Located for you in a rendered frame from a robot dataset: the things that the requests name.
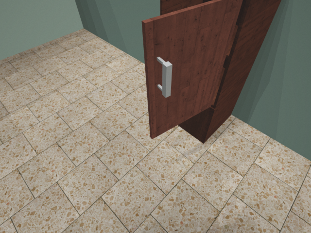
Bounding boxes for handle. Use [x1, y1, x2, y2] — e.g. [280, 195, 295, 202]
[157, 57, 173, 98]

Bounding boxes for cupboard door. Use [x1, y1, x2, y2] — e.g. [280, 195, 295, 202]
[142, 0, 243, 139]

